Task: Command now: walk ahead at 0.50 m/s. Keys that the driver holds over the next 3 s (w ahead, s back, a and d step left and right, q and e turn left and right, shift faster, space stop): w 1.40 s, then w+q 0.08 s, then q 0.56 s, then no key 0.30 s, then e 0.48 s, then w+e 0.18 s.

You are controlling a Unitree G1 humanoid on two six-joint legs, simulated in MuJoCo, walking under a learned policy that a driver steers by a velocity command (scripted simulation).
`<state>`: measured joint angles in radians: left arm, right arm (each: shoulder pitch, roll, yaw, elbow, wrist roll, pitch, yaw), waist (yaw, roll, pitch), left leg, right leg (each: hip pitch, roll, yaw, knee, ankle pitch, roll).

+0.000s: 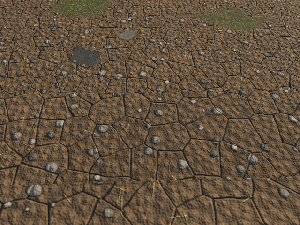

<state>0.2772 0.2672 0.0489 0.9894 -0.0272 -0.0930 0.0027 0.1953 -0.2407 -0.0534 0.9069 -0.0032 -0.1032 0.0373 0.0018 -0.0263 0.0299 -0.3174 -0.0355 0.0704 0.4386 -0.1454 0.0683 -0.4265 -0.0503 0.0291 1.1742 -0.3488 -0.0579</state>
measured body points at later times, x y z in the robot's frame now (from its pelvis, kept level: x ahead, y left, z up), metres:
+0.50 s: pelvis +0.28 -0.06 -0.01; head +0.31 -0.07 +0.43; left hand +0.44 +0.19 -0.13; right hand +0.25 -0.32 -0.16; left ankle +0.11 +0.08 -0.66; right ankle +0.37 -0.15 -0.74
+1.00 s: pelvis +0.54 -0.02 -0.03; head +0.54 -0.01 +0.42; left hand +0.55 +0.24 -0.18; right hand +0.65 -0.29 -0.14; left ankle +0.56 +0.09 -0.74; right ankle +0.40 -0.15 -0.68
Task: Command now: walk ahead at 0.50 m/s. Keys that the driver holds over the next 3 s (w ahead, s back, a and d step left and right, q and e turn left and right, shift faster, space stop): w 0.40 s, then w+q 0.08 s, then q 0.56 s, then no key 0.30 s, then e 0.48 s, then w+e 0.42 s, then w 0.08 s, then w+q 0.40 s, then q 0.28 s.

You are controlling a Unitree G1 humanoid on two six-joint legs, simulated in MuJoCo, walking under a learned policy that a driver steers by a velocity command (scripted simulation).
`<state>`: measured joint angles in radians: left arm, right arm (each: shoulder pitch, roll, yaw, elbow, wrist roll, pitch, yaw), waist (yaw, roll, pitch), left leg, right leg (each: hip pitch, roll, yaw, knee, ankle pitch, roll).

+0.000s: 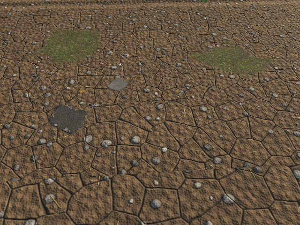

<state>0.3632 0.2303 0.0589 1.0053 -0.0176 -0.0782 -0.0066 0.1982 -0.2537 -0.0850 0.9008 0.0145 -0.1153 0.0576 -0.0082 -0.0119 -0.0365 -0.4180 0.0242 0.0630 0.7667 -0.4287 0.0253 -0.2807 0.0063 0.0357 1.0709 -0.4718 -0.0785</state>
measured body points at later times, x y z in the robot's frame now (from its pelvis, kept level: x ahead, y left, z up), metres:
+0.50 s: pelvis +0.31 -0.05 -0.14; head +0.34 -0.07 +0.31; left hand +0.53 +0.16 -0.23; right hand +0.22 -0.31 -0.28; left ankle +0.07 +0.12 -0.65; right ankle +0.38 -0.14 -0.89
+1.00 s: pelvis +0.48 -0.03 -0.17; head +0.52 +0.00 +0.28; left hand +0.55 +0.28 -0.29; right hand +0.72 -0.24 -0.25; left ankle +0.56 +0.07 -0.89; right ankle +0.43 -0.18 -0.80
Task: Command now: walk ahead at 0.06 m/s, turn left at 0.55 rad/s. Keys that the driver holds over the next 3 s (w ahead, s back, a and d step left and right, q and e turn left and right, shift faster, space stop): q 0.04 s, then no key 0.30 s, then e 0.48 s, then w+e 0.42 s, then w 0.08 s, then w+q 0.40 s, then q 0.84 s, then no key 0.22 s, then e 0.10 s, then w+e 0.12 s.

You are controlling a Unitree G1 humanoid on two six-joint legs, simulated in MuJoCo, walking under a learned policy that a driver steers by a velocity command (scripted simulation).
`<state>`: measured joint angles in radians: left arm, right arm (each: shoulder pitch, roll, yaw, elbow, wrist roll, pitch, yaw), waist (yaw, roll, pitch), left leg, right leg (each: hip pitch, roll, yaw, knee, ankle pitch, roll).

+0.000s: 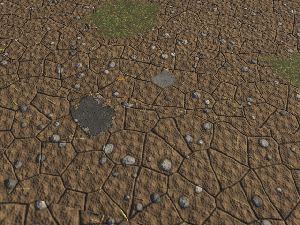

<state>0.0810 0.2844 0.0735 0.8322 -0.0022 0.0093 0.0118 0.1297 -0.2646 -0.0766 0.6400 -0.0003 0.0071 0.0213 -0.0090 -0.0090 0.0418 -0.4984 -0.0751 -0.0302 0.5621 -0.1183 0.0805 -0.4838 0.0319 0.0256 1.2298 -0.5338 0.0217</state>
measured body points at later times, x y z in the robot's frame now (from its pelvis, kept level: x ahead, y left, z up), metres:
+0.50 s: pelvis +0.05 -0.06 +0.01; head +0.06 -0.07 +0.46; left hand +0.10 +0.20 -0.11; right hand +0.21 -0.29 -0.10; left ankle +0.10 +0.07 -0.72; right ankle +0.05 -0.17 -0.72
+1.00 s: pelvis +0.07 -0.09 +0.00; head +0.09 -0.12 +0.45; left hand +0.25 +0.18 -0.08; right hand +0.17 -0.39 -0.11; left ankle +0.10 +0.07 -0.72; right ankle +0.04 -0.18 -0.72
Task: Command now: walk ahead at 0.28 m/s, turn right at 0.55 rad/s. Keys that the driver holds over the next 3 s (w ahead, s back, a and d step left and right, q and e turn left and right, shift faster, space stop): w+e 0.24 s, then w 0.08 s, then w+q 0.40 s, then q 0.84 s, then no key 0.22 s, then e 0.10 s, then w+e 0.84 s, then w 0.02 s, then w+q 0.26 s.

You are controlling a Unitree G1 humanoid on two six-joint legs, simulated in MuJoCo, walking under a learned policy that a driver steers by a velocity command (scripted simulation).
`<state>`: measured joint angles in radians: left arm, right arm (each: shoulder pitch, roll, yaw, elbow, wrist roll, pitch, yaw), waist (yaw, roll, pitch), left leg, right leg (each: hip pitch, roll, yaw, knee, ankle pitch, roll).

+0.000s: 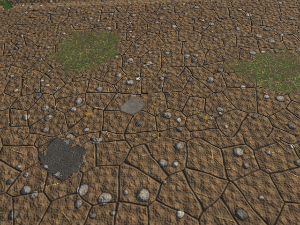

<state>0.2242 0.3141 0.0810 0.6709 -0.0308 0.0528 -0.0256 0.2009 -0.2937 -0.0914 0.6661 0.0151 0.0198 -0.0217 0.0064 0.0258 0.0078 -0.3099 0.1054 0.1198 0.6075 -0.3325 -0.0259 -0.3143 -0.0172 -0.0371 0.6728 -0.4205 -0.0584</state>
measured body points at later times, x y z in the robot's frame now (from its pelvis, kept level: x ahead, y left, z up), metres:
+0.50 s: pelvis +0.20 -0.03 -0.02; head +0.20 -0.05 +0.43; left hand +0.31 +0.23 -0.13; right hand +0.31 -0.33 -0.11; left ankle +0.21 +0.08 -0.73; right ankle +0.00 -0.10 -0.66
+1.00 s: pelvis +0.48 -0.15 -0.17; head +0.51 -0.17 +0.28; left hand +0.63 +0.07 -0.28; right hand +0.49 -0.41 -0.32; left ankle +0.34 +0.03 -0.67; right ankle +0.54 -0.24 -0.91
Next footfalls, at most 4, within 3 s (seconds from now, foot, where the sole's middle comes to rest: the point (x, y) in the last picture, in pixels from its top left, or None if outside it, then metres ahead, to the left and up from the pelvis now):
0.44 left None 0.26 0.07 -0.76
0.90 right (219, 219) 0.58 -0.24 -0.94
1.38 left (172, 210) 0.63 -0.02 -0.94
1.76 right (217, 193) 0.71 -0.25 -0.94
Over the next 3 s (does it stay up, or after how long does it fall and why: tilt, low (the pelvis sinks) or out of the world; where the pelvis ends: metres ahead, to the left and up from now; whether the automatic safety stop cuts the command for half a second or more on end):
stays up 1.09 -0.10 -0.20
